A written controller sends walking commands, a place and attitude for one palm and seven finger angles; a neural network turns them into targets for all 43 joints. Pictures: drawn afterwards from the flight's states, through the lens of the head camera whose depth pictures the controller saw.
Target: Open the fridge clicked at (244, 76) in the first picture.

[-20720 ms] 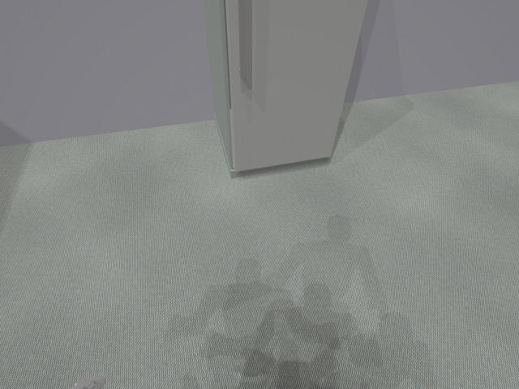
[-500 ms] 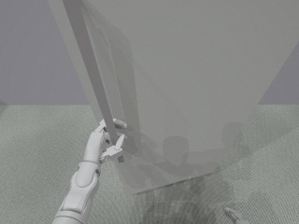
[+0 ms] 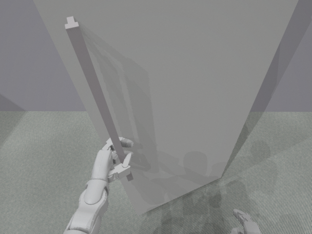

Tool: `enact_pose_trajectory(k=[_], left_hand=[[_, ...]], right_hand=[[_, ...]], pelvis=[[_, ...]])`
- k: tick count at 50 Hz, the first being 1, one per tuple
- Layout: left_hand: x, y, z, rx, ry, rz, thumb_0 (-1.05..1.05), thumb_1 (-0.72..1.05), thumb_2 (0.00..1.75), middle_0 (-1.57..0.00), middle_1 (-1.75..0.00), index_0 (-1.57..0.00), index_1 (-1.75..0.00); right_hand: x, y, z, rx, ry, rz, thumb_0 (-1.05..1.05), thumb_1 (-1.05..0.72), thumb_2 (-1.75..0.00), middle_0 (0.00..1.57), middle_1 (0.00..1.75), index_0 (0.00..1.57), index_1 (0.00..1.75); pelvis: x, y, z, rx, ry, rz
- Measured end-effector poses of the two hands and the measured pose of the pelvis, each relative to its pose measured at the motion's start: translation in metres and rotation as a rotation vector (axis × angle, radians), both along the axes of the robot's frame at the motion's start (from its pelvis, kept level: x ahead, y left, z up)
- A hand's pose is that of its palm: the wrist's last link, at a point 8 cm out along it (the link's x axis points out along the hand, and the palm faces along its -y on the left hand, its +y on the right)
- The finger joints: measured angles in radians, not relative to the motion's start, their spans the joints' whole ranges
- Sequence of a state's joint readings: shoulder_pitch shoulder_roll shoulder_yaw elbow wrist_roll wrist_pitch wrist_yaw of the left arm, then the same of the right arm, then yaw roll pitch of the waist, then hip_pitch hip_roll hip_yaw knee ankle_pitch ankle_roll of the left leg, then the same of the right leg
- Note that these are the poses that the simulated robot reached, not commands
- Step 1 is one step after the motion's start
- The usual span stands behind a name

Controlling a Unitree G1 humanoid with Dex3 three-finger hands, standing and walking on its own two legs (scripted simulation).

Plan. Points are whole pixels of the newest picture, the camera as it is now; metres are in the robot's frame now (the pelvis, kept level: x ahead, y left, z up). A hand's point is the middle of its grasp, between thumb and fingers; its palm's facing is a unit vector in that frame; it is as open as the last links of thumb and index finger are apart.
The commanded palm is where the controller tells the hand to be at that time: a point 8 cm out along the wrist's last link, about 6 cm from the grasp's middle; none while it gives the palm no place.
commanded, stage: walk backward, drawing the door open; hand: left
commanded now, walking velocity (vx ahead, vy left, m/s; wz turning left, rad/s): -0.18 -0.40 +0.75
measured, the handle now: (111, 127) +0.34 +0.11 +0.13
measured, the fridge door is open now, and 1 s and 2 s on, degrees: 26 51 86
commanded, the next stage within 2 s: stop walking and hold the door back in 1.46 s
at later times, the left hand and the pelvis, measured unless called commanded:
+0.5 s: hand (148, 195) +0.21 +0.02 +0.03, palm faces +0.18 -0.97 -0.17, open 5.6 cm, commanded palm +0.17 +0.07 +0.03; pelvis -0.05 -0.16 +0.00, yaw +17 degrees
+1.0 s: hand (197, 225) +0.15 -0.08 +0.02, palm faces +0.76 -0.59 -0.26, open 5.8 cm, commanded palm +0.09 -0.08 +0.03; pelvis +0.07 -0.41 +0.00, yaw +44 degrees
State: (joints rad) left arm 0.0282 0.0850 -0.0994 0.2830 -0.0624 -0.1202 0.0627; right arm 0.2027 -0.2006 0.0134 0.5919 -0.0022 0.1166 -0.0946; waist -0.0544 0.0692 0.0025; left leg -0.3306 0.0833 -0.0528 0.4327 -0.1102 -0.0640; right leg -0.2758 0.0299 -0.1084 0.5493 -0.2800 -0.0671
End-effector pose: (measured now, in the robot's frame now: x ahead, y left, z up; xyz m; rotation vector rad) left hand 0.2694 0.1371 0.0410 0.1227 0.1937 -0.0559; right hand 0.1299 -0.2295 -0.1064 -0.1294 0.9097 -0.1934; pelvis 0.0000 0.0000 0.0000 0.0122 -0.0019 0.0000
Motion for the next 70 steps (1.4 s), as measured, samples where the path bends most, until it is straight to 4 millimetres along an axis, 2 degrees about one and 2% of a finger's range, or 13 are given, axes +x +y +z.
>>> enact_pose_trajectory(k=[6, 12, 19, 25, 32, 37, 42, 45, 52, 57, 61, 66, 70], left_hand=[[-0.020, -0.013, 0.000, 0.018, -0.007, 0.046, 0.01, 0.71, 0.78, -0.32, -1.21, -0.38, -1.40], [-0.039, -0.026, 0.000, 0.037, -0.018, 0.111, 0.01, 0.69, 0.80, -0.35, -1.22, -0.40, -1.40], [-0.060, -0.041, -0.004, 0.057, -0.065, 0.156, -0.01, 0.66, 0.81, -0.38, -1.26, -0.41, -1.40], [-0.087, -0.065, 0.001, 0.054, 0.009, 0.253, 0.00, 0.68, 0.79, -0.34, -1.21, -0.42, -1.40], [-0.120, -0.104, -0.003, 0.106, -0.051, 0.472, 0.00, 0.67, 0.80, -0.38, -1.28, -0.41, -1.40], [-0.140, -0.134, 0.000, 0.117, -0.009, 0.623, 0.00, 0.68, 0.82, -0.39, -1.30, -0.38, -1.40], [-0.154, -0.157, -0.003, 0.125, -0.036, 0.730, 0.00, 0.69, 0.83, -0.40, -1.32, -0.38, -1.40], [-0.159, -0.169, -0.004, 0.153, -0.049, 0.801, 0.00, 0.70, 0.84, -0.42, -1.35, -0.37, -1.40], [-0.181, -0.218, 0.002, 0.140, 0.055, 1.045, 0.00, 0.73, 0.82, -0.39, -1.31, -0.32, -1.40], [-0.195, -0.262, 0.000, 0.247, 0.058, 1.268, -0.01, 0.69, 0.82, -0.40, -1.29, -0.33, -1.40], [-0.206, -0.298, 0.002, 0.252, 0.119, 1.433, -0.02, 0.66, 0.82, -0.40, -1.28, -0.33, -1.40], [-0.221, -0.343, 0.006, 0.232, 0.178, 1.517, -0.03, 0.67, 0.80, -0.37, -1.23, -0.34, -1.40], [-0.232, -0.376, 0.003, 0.245, 0.130, 1.553, -0.02, 0.68, 0.80, -0.38, -1.26, -0.36, -1.40]], right_hand=[[-0.026, -0.033, -0.013, -0.004, 0.019, -0.017, 0.02, -0.91, -0.90, 0.20, 0.30, 0.20, 0.30], [-0.036, -0.064, -0.025, 0.000, 0.021, 0.000, 0.02, -0.91, -0.90, 0.20, 0.29, 0.20, 0.30], [-0.026, -0.090, -0.026, -0.044, -0.021, 0.104, 0.02, -0.91, -0.90, 0.20, 0.29, 0.20, 0.30], [-0.010, -0.116, -0.011, -0.037, 0.047, 0.309, 0.02, -0.91, -0.90, 0.20, 0.30, 0.20, 0.30], [0.054, -0.169, -0.028, -0.028, 0.011, 0.510, 0.02, -0.91, -0.90, 0.20, 0.30, 0.21, 0.30], [0.104, -0.203, -0.036, -0.040, -0.020, 0.538, 0.02, -0.91, -0.90, 0.20, 0.30, 0.21, 0.30], [0.154, -0.211, -0.024, -0.074, -0.108, 0.643, 0.02, -0.91, -0.90, 0.20, 0.29, 0.20, 0.30], [0.175, -0.215, -0.018, -0.060, -0.132, 0.721, 0.02, -0.91, -0.90, 0.20, 0.29, 0.20, 0.30], [0.223, -0.248, -0.003, -0.061, -0.068, 0.920, 0.01, -0.91, -0.90, 0.20, 0.30, 0.21, 0.30], [0.282, -0.280, -0.032, -0.017, -0.065, 0.985, 0.01, -0.90, -0.90, 0.20, 0.30, 0.21, 0.30], [0.332, -0.300, -0.049, -0.032, -0.052, 1.006, 0.02, -0.91, -0.90, 0.20, 0.30, 0.21, 0.30], [0.371, -0.310, -0.024, -0.058, -0.085, 1.037, 0.02, -0.91, -0.90, 0.20, 0.29, 0.20, 0.30], [0.391, -0.303, 0.001, -0.101, -0.163, 1.142, 0.02, -0.91, -0.90, 0.20, 0.29, 0.20, 0.30]], pelvis=[[-0.014, -0.028, -0.005, 0.008, -0.019, 0.015], [-0.025, -0.062, -0.012, 0.024, -0.032, 0.060], [-0.036, -0.098, -0.019, -0.010, -0.039, 0.146], [-0.045, -0.156, 0.003, -0.065, -0.010, 0.293], [-0.025, -0.251, -0.018, -0.059, 0.035, 0.454], [0.000, -0.288, -0.020, -0.017, 0.000, 0.574], [0.026, -0.318, -0.021, 0.015, 0.020, 0.637], [0.038, -0.350, -0.022, 0.038, 0.001, 0.667], [0.091, -0.430, -0.002, -0.042, -0.038, 0.808], [0.155, -0.480, -0.031, -0.027, -0.023, 0.884], [0.177, -0.508, -0.032, -0.008, -0.037, 0.959], [0.200, -0.530, -0.017, 0.017, -0.025, 1.051], [0.220, -0.550, -0.020, -0.015, -0.011, 1.143]])
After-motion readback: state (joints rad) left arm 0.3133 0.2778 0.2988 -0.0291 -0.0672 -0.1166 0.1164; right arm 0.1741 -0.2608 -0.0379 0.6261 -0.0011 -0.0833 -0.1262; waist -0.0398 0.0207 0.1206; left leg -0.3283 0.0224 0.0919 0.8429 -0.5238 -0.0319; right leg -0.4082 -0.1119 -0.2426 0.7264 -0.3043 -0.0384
